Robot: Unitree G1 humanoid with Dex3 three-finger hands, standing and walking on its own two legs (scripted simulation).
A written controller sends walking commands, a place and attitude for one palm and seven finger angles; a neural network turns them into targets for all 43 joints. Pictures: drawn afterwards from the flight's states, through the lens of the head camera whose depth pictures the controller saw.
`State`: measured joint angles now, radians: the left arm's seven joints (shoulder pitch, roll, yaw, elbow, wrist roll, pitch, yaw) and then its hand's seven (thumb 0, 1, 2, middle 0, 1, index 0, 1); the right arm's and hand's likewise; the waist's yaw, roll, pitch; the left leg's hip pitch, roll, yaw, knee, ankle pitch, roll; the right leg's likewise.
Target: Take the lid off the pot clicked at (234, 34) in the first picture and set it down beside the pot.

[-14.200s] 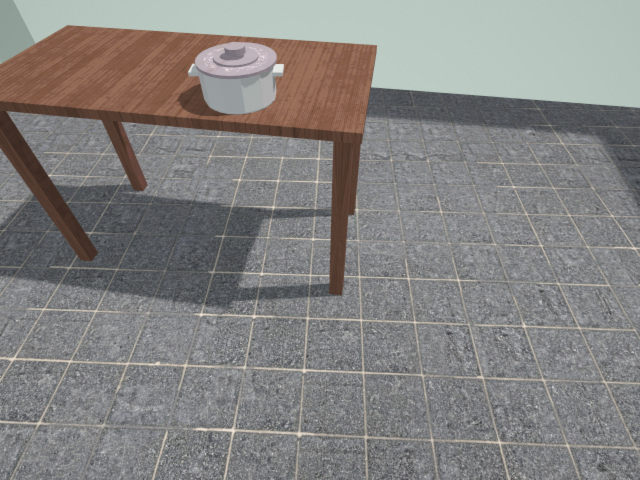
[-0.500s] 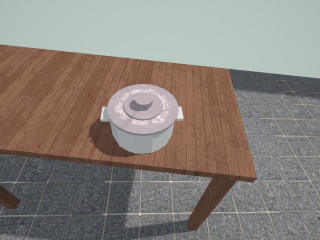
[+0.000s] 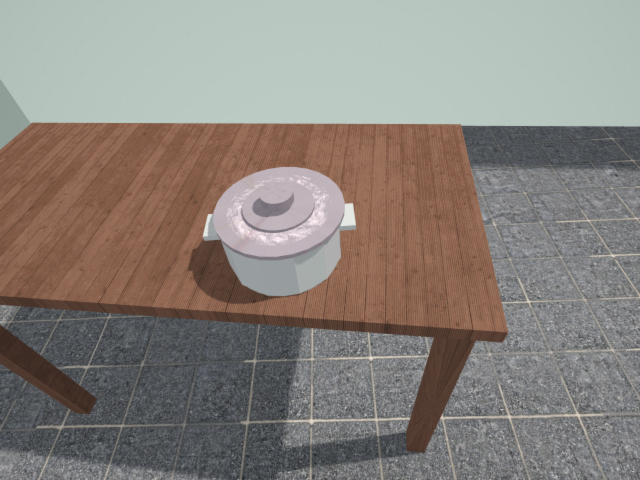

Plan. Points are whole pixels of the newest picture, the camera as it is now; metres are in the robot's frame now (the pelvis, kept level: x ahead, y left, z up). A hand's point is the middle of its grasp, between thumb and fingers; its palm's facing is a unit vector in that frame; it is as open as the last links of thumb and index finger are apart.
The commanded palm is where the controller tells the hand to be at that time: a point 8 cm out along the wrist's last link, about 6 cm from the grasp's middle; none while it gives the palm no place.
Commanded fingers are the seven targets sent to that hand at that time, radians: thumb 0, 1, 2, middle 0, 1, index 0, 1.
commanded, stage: come to a stop and stand still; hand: left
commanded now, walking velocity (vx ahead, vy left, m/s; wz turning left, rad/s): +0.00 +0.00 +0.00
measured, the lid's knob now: (276, 196) +0.50 +0.10 +0.09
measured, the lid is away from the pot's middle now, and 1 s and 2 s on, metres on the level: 0.00 0.00 0.00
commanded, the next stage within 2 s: look again from close up in 0.22 s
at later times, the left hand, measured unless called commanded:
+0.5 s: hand out of the picture +0.02 +0.17 -0.16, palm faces +0.02 -0.97 -0.26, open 7.4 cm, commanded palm none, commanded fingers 0.00 0.90 0.90 -0.20 -0.30 -0.20 -0.30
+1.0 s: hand out of the picture -0.01 +0.18 -0.17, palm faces +0.02 -0.97 -0.22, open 7.4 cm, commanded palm none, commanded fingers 0.00 0.90 0.90 -0.20 -0.30 -0.20 -0.30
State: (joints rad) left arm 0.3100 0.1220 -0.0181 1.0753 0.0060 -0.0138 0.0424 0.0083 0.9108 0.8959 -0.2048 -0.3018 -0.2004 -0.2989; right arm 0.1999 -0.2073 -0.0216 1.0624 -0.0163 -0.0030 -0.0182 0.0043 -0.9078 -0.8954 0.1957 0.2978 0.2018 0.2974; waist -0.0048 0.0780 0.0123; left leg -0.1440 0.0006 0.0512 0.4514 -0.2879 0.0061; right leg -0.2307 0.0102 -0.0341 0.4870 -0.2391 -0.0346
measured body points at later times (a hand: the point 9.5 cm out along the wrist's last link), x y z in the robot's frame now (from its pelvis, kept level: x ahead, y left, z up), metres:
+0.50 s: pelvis -0.01 -0.01 +0.00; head -0.01 -0.04 +0.45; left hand +0.02 +0.22 -0.14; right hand -0.04 -0.22 -0.17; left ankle -0.03 +0.11 -0.74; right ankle +0.02 -0.10 -0.74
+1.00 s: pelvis -0.01 +0.01 +0.00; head -0.02 -0.01 +0.45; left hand -0.01 +0.23 -0.15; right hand -0.02 -0.19 -0.17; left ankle -0.03 +0.11 -0.74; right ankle +0.02 -0.10 -0.74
